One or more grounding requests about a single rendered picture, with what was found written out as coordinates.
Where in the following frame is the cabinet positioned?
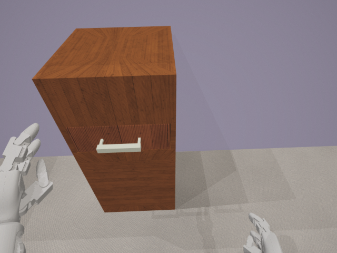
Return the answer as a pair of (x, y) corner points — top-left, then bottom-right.
(32, 26), (176, 212)

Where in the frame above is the left robot hand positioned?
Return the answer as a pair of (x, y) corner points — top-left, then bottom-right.
(0, 123), (53, 223)

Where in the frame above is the handle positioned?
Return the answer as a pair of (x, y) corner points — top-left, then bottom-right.
(96, 138), (141, 153)

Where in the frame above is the robot left forearm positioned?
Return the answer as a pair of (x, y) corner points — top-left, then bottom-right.
(0, 222), (26, 253)

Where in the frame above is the right robot hand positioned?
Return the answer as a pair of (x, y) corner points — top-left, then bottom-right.
(243, 212), (283, 253)

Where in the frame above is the drawer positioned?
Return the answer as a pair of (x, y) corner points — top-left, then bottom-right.
(66, 124), (170, 152)

